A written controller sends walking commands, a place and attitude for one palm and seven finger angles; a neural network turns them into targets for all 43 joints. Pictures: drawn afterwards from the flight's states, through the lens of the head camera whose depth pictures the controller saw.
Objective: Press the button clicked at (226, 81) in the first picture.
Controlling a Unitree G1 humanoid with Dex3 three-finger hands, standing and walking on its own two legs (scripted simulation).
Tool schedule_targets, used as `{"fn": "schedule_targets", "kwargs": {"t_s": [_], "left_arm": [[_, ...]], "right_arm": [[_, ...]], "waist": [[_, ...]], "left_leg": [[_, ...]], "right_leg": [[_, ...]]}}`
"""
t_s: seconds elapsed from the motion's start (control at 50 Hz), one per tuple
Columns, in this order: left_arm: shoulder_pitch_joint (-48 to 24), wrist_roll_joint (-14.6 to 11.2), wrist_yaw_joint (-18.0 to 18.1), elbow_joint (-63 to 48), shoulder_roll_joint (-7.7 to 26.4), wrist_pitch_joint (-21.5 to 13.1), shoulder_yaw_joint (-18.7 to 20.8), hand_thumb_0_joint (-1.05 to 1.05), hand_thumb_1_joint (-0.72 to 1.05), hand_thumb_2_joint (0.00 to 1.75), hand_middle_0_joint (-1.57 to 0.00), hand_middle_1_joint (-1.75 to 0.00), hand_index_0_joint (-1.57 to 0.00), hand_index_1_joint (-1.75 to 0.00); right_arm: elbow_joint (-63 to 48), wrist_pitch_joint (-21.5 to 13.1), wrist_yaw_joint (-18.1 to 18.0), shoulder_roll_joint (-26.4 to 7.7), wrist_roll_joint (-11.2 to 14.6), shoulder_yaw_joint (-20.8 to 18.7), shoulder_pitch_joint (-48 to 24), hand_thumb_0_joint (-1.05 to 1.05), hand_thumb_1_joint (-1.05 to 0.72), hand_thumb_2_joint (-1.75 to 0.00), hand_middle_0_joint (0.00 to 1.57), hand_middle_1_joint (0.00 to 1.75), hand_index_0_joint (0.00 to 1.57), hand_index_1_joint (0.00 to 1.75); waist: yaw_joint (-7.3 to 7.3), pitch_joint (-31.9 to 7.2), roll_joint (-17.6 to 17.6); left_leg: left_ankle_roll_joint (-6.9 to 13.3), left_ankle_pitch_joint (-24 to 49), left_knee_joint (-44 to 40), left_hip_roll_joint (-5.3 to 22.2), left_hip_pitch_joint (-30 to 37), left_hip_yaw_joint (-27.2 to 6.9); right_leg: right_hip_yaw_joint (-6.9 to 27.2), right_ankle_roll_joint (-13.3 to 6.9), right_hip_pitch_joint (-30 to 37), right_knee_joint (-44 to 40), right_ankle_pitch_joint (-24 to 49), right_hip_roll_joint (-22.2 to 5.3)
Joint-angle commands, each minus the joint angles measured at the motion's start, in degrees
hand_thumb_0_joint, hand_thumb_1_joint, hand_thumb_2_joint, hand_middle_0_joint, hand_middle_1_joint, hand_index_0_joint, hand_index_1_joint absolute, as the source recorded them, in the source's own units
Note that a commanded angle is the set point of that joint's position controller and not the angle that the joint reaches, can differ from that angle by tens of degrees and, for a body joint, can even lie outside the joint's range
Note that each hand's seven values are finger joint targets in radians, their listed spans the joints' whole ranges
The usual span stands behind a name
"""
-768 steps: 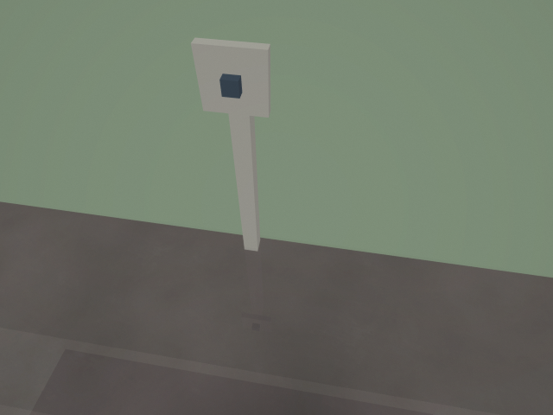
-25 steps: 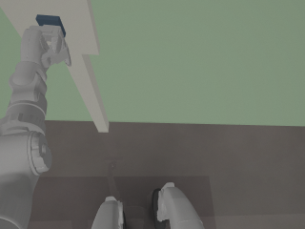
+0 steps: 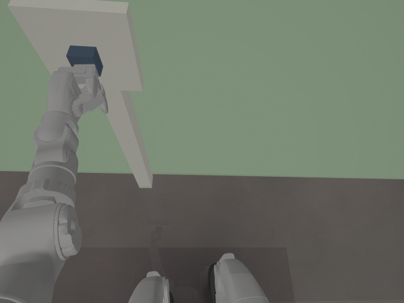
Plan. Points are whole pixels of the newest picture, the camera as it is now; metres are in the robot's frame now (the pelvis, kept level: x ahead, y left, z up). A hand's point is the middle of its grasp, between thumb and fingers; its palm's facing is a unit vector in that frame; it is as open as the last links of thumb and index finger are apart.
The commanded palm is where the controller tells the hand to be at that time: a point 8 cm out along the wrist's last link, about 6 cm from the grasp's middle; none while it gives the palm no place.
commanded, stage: pull the fist back off the button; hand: left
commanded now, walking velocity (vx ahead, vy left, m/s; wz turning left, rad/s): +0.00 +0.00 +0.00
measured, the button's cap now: (86, 60) +0.56 +0.18 +0.11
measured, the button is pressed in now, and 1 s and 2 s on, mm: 0 0 0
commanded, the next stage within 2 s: draw the hand back to the body in 0.54 s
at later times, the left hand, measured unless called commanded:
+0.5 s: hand (92, 132) +0.42 +0.16 +0.07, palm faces -0.07 -1.00 -0.02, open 3.1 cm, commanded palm +0.41 +0.21 +0.08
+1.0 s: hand (63, 147) +0.36 +0.18 +0.12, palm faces -0.06 -1.00 -0.04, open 3.1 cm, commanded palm +0.33 +0.23 +0.14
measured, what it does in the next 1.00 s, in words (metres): shifts its weight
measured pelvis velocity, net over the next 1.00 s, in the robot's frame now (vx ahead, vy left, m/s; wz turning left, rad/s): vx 0.05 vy -0.01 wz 0.03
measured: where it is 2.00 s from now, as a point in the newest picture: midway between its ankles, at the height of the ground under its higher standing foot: outside the picture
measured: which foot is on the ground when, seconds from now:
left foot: down 0.00-1.00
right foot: down 0.00-1.00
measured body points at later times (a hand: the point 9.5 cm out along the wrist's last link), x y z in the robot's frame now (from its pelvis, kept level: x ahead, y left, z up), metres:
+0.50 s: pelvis +0.06 -0.01 +0.03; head +0.15 +0.00 +0.47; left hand +0.42 +0.22 +0.07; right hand +0.20 -0.25 -0.08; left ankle +0.01 +0.09 -0.67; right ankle +0.09 -0.12 -0.67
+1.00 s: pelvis +0.05 -0.01 +0.04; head +0.09 -0.02 +0.49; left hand +0.36 +0.24 +0.13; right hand +0.19 -0.25 -0.06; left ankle +0.01 +0.09 -0.67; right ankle +0.09 -0.12 -0.67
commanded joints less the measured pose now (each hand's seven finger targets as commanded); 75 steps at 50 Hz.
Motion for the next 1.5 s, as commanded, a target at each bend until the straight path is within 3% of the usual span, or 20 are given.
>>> {"fn": "schedule_targets", "kwargs": {"t_s": [0.0, 0.1, 0.14, 0.22, 0.34, 0.42, 0.5, 0.62, 0.7, 0.74, 0.76, 0.86, 0.98, 1.12, 1.14, 1.18, 1.22, 1.32, 1.4, 1.48], "left_arm": [[-17.68, -1.78, 0.88, -14.65, 12.65, -3.64, 2.32, 0.00, 0.90, 0.90, -1.30, -1.50, -1.30, -1.50], [-9.86, -3.58, -0.50, -22.97, 7.19, -4.57, -1.05, 0.00, 0.90, 0.90, -1.30, -1.50, -1.30, -1.50], [-4.53, -4.66, -1.09, -28.40, 7.28, -4.86, -0.36, 0.00, 0.90, 0.90, -1.30, -1.50, -1.30, -1.50], [5.09, -6.34, -1.79, -33.42, 2.62, -3.69, -3.49, 0.00, 0.90, 0.90, -1.30, -1.50, -1.30, -1.50], [12.56, -6.85, -0.95, -43.08, -0.36, -2.53, -5.96, 0.00, 0.90, 0.90, -1.30, -1.50, -1.30, -1.50], [16.42, -7.01, -0.44, -46.43, 0.03, -2.78, -5.56, 0.00, 0.90, 0.90, -1.30, -1.50, -1.30, -1.50], [13.59, -6.57, -0.61, -46.69, -1.45, -2.82, -7.35, 0.00, 0.90, 0.90, -1.30, -1.50, -1.30, -1.50], [11.17, -6.44, -2.00, -40.61, -0.79, -0.80, -7.43, 0.00, 0.90, 0.90, -1.30, -1.50, -1.30, -1.50], [20.33, -8.18, -2.91, -47.67, 4.95, 0.14, -1.15, 0.00, 0.90, 0.90, -1.30, -1.50, -1.30, -1.50], [23.79, -9.40, -3.47, -52.30, 5.11, 0.48, -0.93, 0.00, 0.90, 0.90, -1.30, -1.50, -1.30, -1.50], [26.83, -10.00, -3.53, -54.08, 4.44, 0.77, -0.93, 0.00, 0.90, 0.90, -1.30, -1.50, -1.30, -1.50], [31.76, -11.27, -4.28, -53.76, 0.76, 4.35, -3.95, 0.00, 0.90, 0.90, -1.30, -1.50, -1.30, -1.50], [33.89, -11.58, -4.77, -63.36, 1.91, 6.95, -4.03, 0.00, 0.90, 0.90, -1.30, -1.50, -1.30, -1.50], [39.50, -12.77, -4.61, -68.81, 3.71, 8.80, -1.55, 0.00, 0.90, 0.90, -1.30, -1.50, -1.30, -1.50], [38.16, -4.30, 4.31, -76.84, 5.38, 9.24, -4.56, 0.00, 0.90, 0.90, -1.30, -1.50, -1.30, -1.50], [48.28, -2.81, 10.97, -76.70, -2.80, 11.86, -8.92, 0.00, 0.90, 0.90, -1.30, -1.50, -1.30, -1.50], [51.89, -1.04, 14.24, -78.81, -2.29, 13.10, -9.35, 0.00, 0.90, 0.90, -1.30, -1.50, -1.30, -1.50], [55.75, 1.23, 18.56, -85.19, 1.40, 13.69, -5.32, 0.00, 0.90, 0.90, -1.30, -1.50, -1.30, -1.50], [56.54, 2.28, 20.17, -90.92, 1.72, 13.67, -4.21, 0.00, 0.90, 0.90, -1.30, -1.50, -1.30, -1.50], [61.85, 2.68, 20.64, -93.79, 0.31, 14.09, -4.79, 0.00, 0.90, 0.90, -1.30, -1.50, -1.30, -1.50]], "right_arm": [[-5.63, -1.02, -0.74, -9.98, 0.13, -4.82, 5.31, 0.00, -0.90, -0.90, 0.20, 0.30, 0.20, 0.30], [-6.93, -0.37, -0.53, -8.80, 0.51, -5.26, 3.61, 0.00, -0.90, -0.90, 0.20, 0.30, 0.20, 0.30], [-7.53, -0.34, -0.45, -8.41, 0.73, -5.51, 3.06, 0.00, -0.90, -0.90, 0.20, 0.30, 0.20, 0.30], [-7.78, -0.16, -0.49, -7.33, 1.43, -5.83, 1.42, 0.00, -0.90, -0.90, 0.20, 0.30, 0.20, 0.30], [-8.08, -0.71, -0.54, -6.47, 1.58, -6.01, -0.87, 0.00, -0.90, -0.90, 0.20, 0.30, 0.20, 0.30], [-8.09, -1.29, -0.77, -6.33, 1.38, -6.04, -2.20, 0.00, -0.90, -0.90, 0.20, 0.30, 0.20, 0.30], [-6.92, -2.02, -1.20, -5.92, 1.36, -5.68, -3.77, 0.00, -0.90, -0.90, 0.20, 0.30, 0.20, 0.30], [-6.35, -2.02, -1.45, -6.36, 1.44, -5.10, -4.66, 0.00, -0.90, -0.90, 0.20, 0.30, 0.20, 0.30], [-9.82, -2.12, -1.63, -5.85, 1.89, -4.92, -6.75, 0.00, -0.90, -0.90, 0.20, 0.30, 0.20, 0.30], [-11.08, -2.55, -1.61, -5.30, 2.05, -4.51, -7.42, 0.00, -0.90, -0.90, 0.20, 0.30, 0.20, 0.30], [-11.50, -2.81, -1.59, -5.09, 2.18, -4.53, -7.54, 0.00, -0.90, -0.90, 0.20, 0.30, 0.20, 0.30], [-11.94, -3.79, -2.13, -5.92, 3.28, -4.35, -9.42, 0.00, -0.90, -0.90, 0.20, 0.30, 0.20, 0.30], [-13.08, -6.27, -3.07, -5.58, 3.47, -3.78, -11.73, 0.00, -0.90, -0.90, 0.20, 0.30, 0.20, 0.30], [-12.77, -9.63, -4.00, -5.42, 3.44, -2.98, -13.06, 0.00, -0.90, -0.90, 0.20, 0.30, 0.20, 0.30], [-11.85, -9.41, -4.68, -4.40, 2.37, -3.68, -15.34, 0.00, -0.90, -0.90, 0.20, 0.30, 0.20, 0.30], [-11.77, -9.93, -4.92, -3.88, 2.17, -3.45, -14.73, 0.00, -0.90, -0.90, 0.20, 0.30, 0.20, 0.30], [-10.52, -9.55, -5.04, -3.89, 1.94, -3.26, -15.05, 0.00, -0.90, -0.90, 0.20, 0.30, 0.20, 0.30], [-9.07, -9.07, -5.53, -3.36, 1.01, -2.97, -16.26, 0.00, -0.90, -0.90, 0.20, 0.30, 0.20, 0.30], [-8.49, -9.58, -5.55, -2.47, 0.57, -2.72, -16.90, 0.00, -0.90, -0.90, 0.20, 0.30, 0.20, 0.30], [-7.74, -10.27, -5.07, -2.32, 0.23, -2.72, -17.34, 0.00, -0.90, -0.90, 0.20, 0.30, 0.20, 0.30]], "waist": [[1.76, -23.82, 2.18], [2.91, -26.26, 2.43], [4.60, -28.88, 4.73], [4.56, -24.35, 1.75], [4.95, -23.07, 3.94], [5.27, -22.92, 0.95], [4.59, -21.79, 3.58], [4.08, -19.53, 0.91], [8.75, -26.96, 4.53], [9.23, -27.86, 5.20], [9.43, -27.51, 3.17], [7.32, -13.50, -2.09], [8.29, -13.01, 3.60], [8.96, -8.50, 1.81], [11.25, -6.35, 1.15], [10.11, -1.79, 2.32], [10.54, -1.02, 1.52], [11.26, -2.35, 0.65], [11.56, -2.23, 4.27], [11.87, -1.37, 4.06]], "left_leg": [[-0.96, 5.49, -13.11, 0.10, 10.36, -4.26], [-1.35, 15.38, -13.19, 0.21, 15.28, -3.40], [-1.77, 22.58, -13.18, 0.28, 18.62, -3.23], [-1.71, 28.35, -13.72, 0.82, 19.53, -2.98], [-2.11, 31.92, -14.15, 0.59, 22.36, -2.87], [-2.05, 31.90, -13.90, 0.47, 22.18, -3.11], [-2.48, 30.52, -13.55, 0.18, 22.64, -3.52], [-2.05, 23.70, -13.42, -0.40, 18.69, -3.38], [-1.99, 27.33, -15.63, -0.81, 21.64, -2.59], [-1.95, 29.90, -16.65, -0.58, 22.81, -2.62], [-1.91, 30.67, -17.28, -0.29, 22.90, -2.70], [-1.53, 18.56, -20.97, -0.21, 20.37, -2.50], [-1.35, 15.06, -23.48, -0.58, 25.19, -2.97], [-1.35, 13.74, -25.88, -0.21, 27.89, -3.98], [-0.87, 12.55, -29.06, -0.20, 28.46, -3.70], [-1.27, 10.44, -31.44, 0.19, 30.16, -3.95], [-1.19, 12.78, -32.87, 0.55, 31.80, -4.06], [-1.05, 18.16, -35.65, 0.43, 36.48, -3.14], [-1.39, 21.88, -37.56, 0.31, 40.25, -3.06], [-1.65, 25.73, -38.49, 0.50, 42.52, -3.17]], "right_leg": [[1.06, -1.37, 21.00, -6.71, -1.88, 1.46], [1.01, -1.44, 25.44, -6.53, 7.88, 1.48], [1.02, -1.62, 28.25, -6.18, 13.36, 1.41], [0.64, -1.22, 29.77, -7.18, 17.85, 1.35], [0.51, -0.92, 31.41, -7.53, 21.40, 0.75], [0.57, -0.87, 33.13, -7.28, 22.84, 0.68], [0.37, -0.83, 31.31, -6.84, 21.23, 0.30], [0.58, -0.97, 31.20, -6.91, 17.94, 0.18], [1.37, -1.35, 40.54, -7.83, 21.91, -0.19], [1.34, -1.37, 43.11, -8.26, 24.39, -0.12], [1.04, -1.26, 44.03, -8.60, 24.86, 0.00], [0.19, -0.74, 39.56, -13.16, 15.29, 0.50], [0.46, -1.19, 40.61, -16.08, 9.67, 0.04], [0.02, -1.30, 41.71, -18.96, 6.53, 0.48], [1.73, -1.65, 43.02, -22.46, 3.58, -0.75], [0.85, -1.40, 42.02, -24.15, 1.86, -0.91], [0.55, -1.60, 45.16, -25.63, 3.89, -0.76], [0.53, -1.41, 51.16, -28.09, 8.91, -0.95], [0.22, -1.55, 53.34, -29.51, 11.88, -0.96], [-0.07, -1.35, 54.56, -30.48, 14.19, -0.67]]}}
